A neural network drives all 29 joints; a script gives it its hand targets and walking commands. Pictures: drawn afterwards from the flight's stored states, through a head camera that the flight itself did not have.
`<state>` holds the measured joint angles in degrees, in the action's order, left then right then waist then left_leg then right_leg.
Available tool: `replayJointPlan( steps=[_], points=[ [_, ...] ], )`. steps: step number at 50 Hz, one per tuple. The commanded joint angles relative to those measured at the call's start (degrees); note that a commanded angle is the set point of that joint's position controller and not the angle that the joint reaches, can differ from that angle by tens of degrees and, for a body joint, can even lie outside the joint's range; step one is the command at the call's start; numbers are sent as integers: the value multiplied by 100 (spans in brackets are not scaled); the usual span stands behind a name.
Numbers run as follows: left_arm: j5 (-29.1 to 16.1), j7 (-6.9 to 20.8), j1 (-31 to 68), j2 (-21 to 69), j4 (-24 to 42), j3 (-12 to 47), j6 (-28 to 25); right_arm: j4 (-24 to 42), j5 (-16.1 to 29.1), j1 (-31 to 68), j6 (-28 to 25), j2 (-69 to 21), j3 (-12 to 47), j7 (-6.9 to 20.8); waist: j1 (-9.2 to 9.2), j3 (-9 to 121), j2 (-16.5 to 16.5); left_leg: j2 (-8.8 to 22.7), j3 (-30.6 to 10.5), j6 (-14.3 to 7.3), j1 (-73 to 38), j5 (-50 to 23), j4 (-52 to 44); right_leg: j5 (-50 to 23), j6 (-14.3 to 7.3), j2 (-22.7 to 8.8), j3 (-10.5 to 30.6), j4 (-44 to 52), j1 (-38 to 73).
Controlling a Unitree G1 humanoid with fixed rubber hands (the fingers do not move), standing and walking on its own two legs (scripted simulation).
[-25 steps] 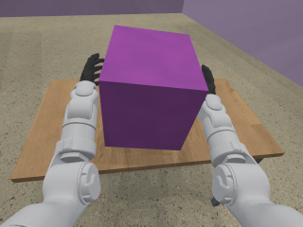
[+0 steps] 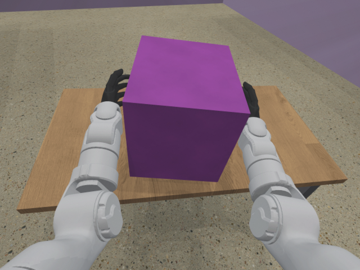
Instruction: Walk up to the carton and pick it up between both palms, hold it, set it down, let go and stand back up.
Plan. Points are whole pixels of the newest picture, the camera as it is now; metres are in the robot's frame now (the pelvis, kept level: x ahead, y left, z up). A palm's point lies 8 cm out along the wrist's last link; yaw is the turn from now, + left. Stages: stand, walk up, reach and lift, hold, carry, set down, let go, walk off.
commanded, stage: set down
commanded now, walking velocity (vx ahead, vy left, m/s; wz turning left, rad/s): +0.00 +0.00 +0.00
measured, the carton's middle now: (180, 109) +0.45 -0.02 +0.12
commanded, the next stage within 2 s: none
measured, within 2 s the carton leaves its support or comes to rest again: neither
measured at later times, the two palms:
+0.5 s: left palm (119, 110) +0.43 +0.13 +0.13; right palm (249, 123) +0.40 -0.18 +0.13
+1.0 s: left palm (125, 117) +0.45 +0.12 +0.10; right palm (247, 127) +0.41 -0.19 +0.10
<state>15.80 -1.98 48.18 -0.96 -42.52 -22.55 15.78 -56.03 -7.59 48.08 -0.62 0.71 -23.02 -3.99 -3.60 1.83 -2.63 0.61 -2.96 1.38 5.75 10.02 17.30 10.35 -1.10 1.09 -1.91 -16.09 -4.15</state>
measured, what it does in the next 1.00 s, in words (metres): stands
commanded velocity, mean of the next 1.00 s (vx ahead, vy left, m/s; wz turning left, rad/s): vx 0.00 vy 0.00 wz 0.00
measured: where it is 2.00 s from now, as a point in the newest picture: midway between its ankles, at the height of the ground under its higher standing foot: outside the picture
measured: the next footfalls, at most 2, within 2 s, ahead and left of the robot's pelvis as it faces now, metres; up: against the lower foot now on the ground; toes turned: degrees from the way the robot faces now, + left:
none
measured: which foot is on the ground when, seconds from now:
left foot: down 0.00-1.00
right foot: down 0.00-1.00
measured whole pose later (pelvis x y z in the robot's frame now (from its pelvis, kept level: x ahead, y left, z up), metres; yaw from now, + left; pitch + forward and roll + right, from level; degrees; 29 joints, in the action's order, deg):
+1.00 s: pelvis +0.01 +0.01 +0.00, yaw -3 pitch +9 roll +0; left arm 16.5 -3.9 51.9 -0.3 -57.5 -27.2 4.8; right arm -58.3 -22.2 49.9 -5.8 -0.4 -37.4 0.7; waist -1.5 6.2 -1.1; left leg 1.2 2.0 0.7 17.6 9.9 18.0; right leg 9.8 -0.8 0.3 -2.0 -18.5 -18.1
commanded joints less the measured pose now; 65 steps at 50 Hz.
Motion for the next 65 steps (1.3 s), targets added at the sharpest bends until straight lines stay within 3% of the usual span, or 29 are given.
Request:
replayJointPlan(
  steps=[1,11,19,27,35,48,54,59,65],
  points=[
    [-245,626,3914,2960,482,1598,-360,1118,-144,4317,-504,-2607,1329,908,-6,3072,266,-160,693,191,-732,-1708,48,-3296,495,-27,-465,-280,1230],
    [-240,488,4119,2957,399,1645,-579,957,-498,4326,-684,-2461,938,1075,-28,3442,505,-75,699,269,-899,-1967,165,-3134,449,4,-543,-302,822],
    [-141,450,4056,2804,67,1269,-707,803,-713,4301,-702,-2539,801,1182,221,3488,310,-84,776,160,-352,-1734,78,-3475,477,-76,-416,-460,1105],
    [-130,394,4237,2848,-217,1200,-1005,621,-1050,4240,-864,-2641,553,1277,164,3881,267,-36,827,141,-272,-1801,115,-3687,469,-111,-440,-545,899],
    [-99,377,4376,2699,-496,992,-1151,412,-1364,4198,-895,-2568,269,1343,133,3956,217,1,848,100,-151,-1687,102,-3454,470,-118,-433,-545,736],
    [-20,350,4414,2657,-839,779,-1436,221,-1573,4032,-988,-2680,73,1423,235,4241,272,70,872,76,-40,-1956,227,-3662,475,-158,-409,-671,506],
    [-41,303,4379,2722,-838,837,-1605,108,-1638,3921,-1092,-2684,59,1457,248,4554,374,135,828,129,-283,-2573,446,-3688,437,-126,-426,-678,111],
    [2,339,4161,2665,-1075,750,-1760,23,-1660,3790,-1171,-2791,186,1417,383,4458,194,72,889,44,295,-2440,406,-4210,468,-189,-322,-840,527],
    [-78,359,4134,2712,-1229,821,-2065,-32,-1818,3664,-1372,-2863,237,1353,260,4780,170,61,860,-3,647,-2410,365,-4668,521,-250,-286,-990,729]
  ],
)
